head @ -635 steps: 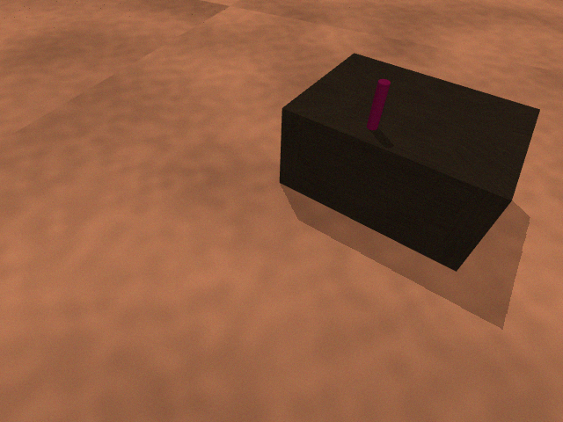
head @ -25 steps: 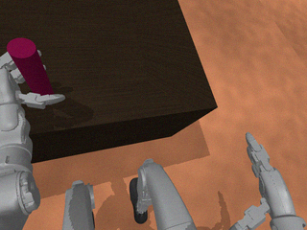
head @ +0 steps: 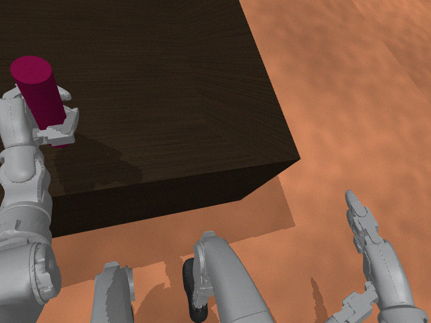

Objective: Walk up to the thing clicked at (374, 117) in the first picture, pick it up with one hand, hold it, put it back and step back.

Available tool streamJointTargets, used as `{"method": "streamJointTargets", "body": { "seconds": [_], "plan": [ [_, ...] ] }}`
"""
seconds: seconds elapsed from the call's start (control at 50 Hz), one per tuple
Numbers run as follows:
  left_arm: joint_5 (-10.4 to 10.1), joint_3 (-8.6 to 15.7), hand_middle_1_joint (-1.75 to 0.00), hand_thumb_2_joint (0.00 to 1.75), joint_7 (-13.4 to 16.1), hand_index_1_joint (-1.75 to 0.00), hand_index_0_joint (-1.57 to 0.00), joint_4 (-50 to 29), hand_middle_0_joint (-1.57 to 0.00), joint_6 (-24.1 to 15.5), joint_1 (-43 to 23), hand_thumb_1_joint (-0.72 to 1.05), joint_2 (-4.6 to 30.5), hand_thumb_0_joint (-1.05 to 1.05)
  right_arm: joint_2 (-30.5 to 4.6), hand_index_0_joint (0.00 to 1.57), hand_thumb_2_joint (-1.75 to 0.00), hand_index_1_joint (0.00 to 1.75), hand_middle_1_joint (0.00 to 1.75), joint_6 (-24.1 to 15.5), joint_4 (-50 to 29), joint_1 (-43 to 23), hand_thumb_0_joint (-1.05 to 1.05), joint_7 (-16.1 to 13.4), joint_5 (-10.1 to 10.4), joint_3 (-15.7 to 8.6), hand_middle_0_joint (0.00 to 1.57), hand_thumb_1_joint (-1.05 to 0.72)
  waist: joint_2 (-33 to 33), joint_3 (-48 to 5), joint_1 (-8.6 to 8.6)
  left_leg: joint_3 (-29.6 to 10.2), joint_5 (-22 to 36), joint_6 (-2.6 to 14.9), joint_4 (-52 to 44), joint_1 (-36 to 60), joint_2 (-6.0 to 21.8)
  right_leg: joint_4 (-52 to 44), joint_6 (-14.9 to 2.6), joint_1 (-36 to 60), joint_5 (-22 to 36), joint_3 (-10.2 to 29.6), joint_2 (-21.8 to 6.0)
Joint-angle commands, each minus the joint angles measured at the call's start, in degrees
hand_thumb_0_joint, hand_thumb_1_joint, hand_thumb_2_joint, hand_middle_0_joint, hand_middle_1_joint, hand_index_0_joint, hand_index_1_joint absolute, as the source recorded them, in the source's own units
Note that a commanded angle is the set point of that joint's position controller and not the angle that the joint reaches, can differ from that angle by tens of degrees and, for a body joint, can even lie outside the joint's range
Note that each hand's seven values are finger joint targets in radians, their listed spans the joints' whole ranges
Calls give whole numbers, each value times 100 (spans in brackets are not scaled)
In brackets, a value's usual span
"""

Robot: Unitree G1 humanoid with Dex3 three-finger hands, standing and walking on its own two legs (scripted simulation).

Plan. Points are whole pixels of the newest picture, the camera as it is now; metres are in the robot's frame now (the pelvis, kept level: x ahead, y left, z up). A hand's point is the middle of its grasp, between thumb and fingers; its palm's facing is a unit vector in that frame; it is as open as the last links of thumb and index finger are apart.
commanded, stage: settle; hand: left
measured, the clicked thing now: (48, 110) +0.51 +0.17 -0.01
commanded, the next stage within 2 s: lift in 0.52 s
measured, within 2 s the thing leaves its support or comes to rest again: neither
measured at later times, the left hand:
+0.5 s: hand (47, 99) +0.52 +0.17 +0.01, palm faces +0.09 -1.00 -0.01, open 6.1 cm
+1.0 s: hand (43, 90) +0.50 +0.17 +0.05, palm faces +0.08 -1.00 -0.02, open 6.1 cm
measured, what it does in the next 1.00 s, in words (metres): rises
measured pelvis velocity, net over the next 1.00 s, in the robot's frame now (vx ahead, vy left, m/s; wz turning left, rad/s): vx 0.03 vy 0.01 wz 0.00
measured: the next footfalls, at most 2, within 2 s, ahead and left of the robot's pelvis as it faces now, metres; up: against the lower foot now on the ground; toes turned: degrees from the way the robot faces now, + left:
none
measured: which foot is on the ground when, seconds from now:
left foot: down 0.00-1.00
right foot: down 0.00-1.00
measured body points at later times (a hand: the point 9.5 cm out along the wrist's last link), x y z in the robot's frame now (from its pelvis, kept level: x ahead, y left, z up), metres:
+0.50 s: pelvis +0.01 +0.01 +0.03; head +0.18 +0.07 +0.44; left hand +0.51 +0.22 +0.01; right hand +0.17 -0.25 +0.09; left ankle +0.03 +0.11 -0.56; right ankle +0.10 -0.13 -0.56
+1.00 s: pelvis +0.03 +0.01 +0.05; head +0.17 +0.05 +0.48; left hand +0.49 +0.22 +0.06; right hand +0.18 -0.26 +0.09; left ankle +0.03 +0.11 -0.56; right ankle +0.10 -0.13 -0.56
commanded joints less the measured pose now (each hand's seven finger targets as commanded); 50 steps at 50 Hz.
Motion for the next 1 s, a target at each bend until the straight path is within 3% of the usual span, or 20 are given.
{"method": "streamJointTargets", "body": {
  "seconds": [0.0, 0.06, 0.08, 0.14, 0.18, 0.34, 0.44, 0.56, 0.58, 0.64, 0.7, 0.72, 0.74, 0.8, 0.82, 0.84, 0.88, 0.9, 0.92, 0.98],
  "plan": [
    [-136, -23, -146, 136, 7, -148, -140, -920, -141, -254, -2041, 46, 814, 0, -868, 5, -5, 5, 5, -246, -1066, 77, 0, -196, 84, -669, 5, 54, 1512, -2857, 175, 81, 1186, -24, -1597, 1702, -126, -1047, -203, 2605, 677, 223, 257],
    [-206, 59, -148, 138, -45, -149, -141, -672, -141, -232, -1935, 48, 875, 0, -897, 5, -5, 5, 5, -245, -792, 177, 0, -235, 104, -634, 5, 55, 1234, -2739, 188, 70, 1398, 7, -1631, 1627, -130, -1073, -194, 2666, 909, 180, 265],
    [-215, 53, -149, 138, -69, -150, -142, -647, -142, -235, -1892, 46, 849, 0, -945, 5, -5, 5, 5, -257, -889, 178, 0, -242, 111, -726, 5, 55, 1132, -2856, 137, 85, 1489, 35, -1604, 1637, -126, -1101, -180, 2826, 1039, 213, 260],
    [-276, 74, -151, 139, -114, -152, -145, -665, -144, -278, -2052, 43, 822, 0, -873, 5, -5, 5, 5, -275, -907, 198, 0, -244, 111, -617, 5, 55, 1019, -2970, 178, 96, 1550, 41, -1669, 1666, -150, -1133, -170, 3021, 1131, 222, 257],
    [-283, 153, -153, 141, -131, -154, -146, -667, -146, -333, -2053, 43, 968, 0, -871, 5, -5, 5, 5, -260, -760, 350, 0, -241, 113, -630, 5, 55, 1070, -2949, 191, 120, 1541, 41, -1701, 1674, -160, -1159, -173, 3070, 1124, 256, 250],
    [-264, 40, -151, 141, -145, -153, -144, -1245, -144, -455, -2569, 43, 1033, 0, -872, 5, -5, 5, 5, -247, -567, 342, 0, -236, 59, -591, 5, 55, 1724, -3146, 306, 21, 2074, -113, -1888, 2628, -100, -1136, -264, 2738, 1295, 136, 305],
    [-220, -30, -151, 142, -114, -153, -144, -1112, -144, -336, -2396, 44, 924, 0, -807, 5, -5, 5, 5, -182, -275, 418, 0, -216, 20, -550, 5, 55, 1936, -3164, 330, 29, 2414, -139, -1896, 2910, -72, -1181, -290, 2732, 1456, 133, 311],
    [-200, -28, -153, 145, -60, -155, -146, -809, -146, -204, -2315, 44, 899, 0, -870, 5, -5, 5, 5, -141, -169, 90, 0, -238, 8, -497, 5, 55, 1664, -2991, 419, -58, 2331, -147, -2039, 2788, -19, -1227, -296, 2705, 1343, 93, 338],
    [-226, -139, -153, 144, -70, -155, -146, -910, -147, -222, -2498, 44, 722, 0, -838, 5, -5, 5, 5, -173, -420, -158, 0, -241, 16, -443, 5, 55, 1542, -3082, 393, -77, 2302, -141, -2043, 2711, -16, -1242, -278, 2802, 1365, 90, 346],
    [-281, 23, -152, 140, -86, -152, -146, -898, -144, -238, -2403, 55, 891, 0, -869, 5, -5, 5, 5, -109, -158, 147, 0, -256, 25, -504, 5, 54, 1390, -3158, 442, -27, 2378, -117, -2075, 2704, -34, -1299, -268, 3076, 1487, 116, 341],
    [-312, -34, -151, 139, -155, -151, -144, -748, -142, -202, -2059, 57, 731, 0, -1046, 5, -5, 5, 5, -107, -262, 73, 0, -292, 47, -741, 5, 54, 1220, -3334, 405, 8, 2637, -100, -2057, 2724, -35, -1310, -253, 3407, 1831, 133, 337],
    [-314, -1, -151, 140, -153, -151, -144, -1045, -143, -228, -2216, 57, 810, 0, -1011, 5, -5, 5, 5, -90, -131, 217, 0, -288, 40, -702, 5, 54, 1353, -3360, 441, 6, 2654, -120, -2095, 2820, -33, -1310, -265, 3357, 1807, 134, 338],
    [-335, -83, -151, 139, -174, -151, -145, -967, -143, -211, -2114, 56, 626, 0, -900, 5, -5, 5, 5, -85, -118, 234, 0, -264, 51, -589, 5, 54, 1341, -3271, 462, 11, 2693, -129, -2120, 2825, -36, -1333, -264, 3372, 1820, 132, 334],
    [-368, -7, -154, 140, -245, -154, -147, -1267, -145, -197, -1963, 55, 758, 0, -769, 5, -5, 5, 5, -61, 137, 481, 0, -268, 80, -529, 5, 54, 1405, -3259, 528, 92, 2712, -109, -2168, 2928, -65, -1426, -250, 3586, 1905, 178, 314],
    [-390, -59, -153, 141, -255, -153, -147, -1383, -145, -189, -1975, 54, 670, 0, -753, 5, -5, 5, 5, -76, -78, 330, 0, -266, 93, -461, 5, 54, 1308, -3274, 566, 122, 2656, -91, -2199, 2900, -91, -1486, -238, 3715, 1925, 202, 309],
    [-420, -125, -153, 141, -257, -153, -146, -1388, -144, -169, -1864, 54, 495, 0, -741, 5, -5, 5, 5, -73, -77, 237, 0, -268, 82, -471, 5, 54, 1284, -3193, 578, 120, 2738, -99, -2236, 2884, -84, -1510, -244, 3772, 1997, 194, 304],
    [-427, -92, -152, 141, -201, -153, -145, -1643, -144, -150, -1884, 53, 587, 0, -713, 5, -5, 5, 5, -68, 152, 289, 0, -274, 77, -450, 5, 54, 1422, -3047, 693, 132, 2589, -103, -2333, 3009, -102, -1589, -239, 3705, 1801, 208, 296],
    [-414, -198, -151, 140, -192, -152, -144, -1624, -143, -121, -1811, 53, 438, 0, -714, 5, -5, 5, 5, -77, 122, 118, 0, -282, 73, -451, 5, 54, 1396, -2899, 745, 120, 2517, -113, -2394, 3026, -100, -1652, -242, 3637, 1700, 195, 304],
    [-411, -262, -151, 140, -173, -151, -143, -1777, -142, -112, -1759, 54, 382, 0, -758, 5, -5, 5, 5, -86, 19, 113, 0, -289, 74, -509, 5, 55, 1404, -3022, 719, 99, 2638, -127, -2425, 3235, -74, -1672, -256, 3668, 1750, 182, 311],
    [-428, -278, -150, 139, -188, -150, -143, -2125, -142, -80, -1518, 53, 377, 0, -702, 5, -5, 5, 5, -32, 260, 273, 0, -308, 62, -485, 5, 55, 1455, -3105, 866, 125, 2829, -141, -2515, 3484, -76, -1772, -257, 3901, 1870, 190, 301]
  ]
}}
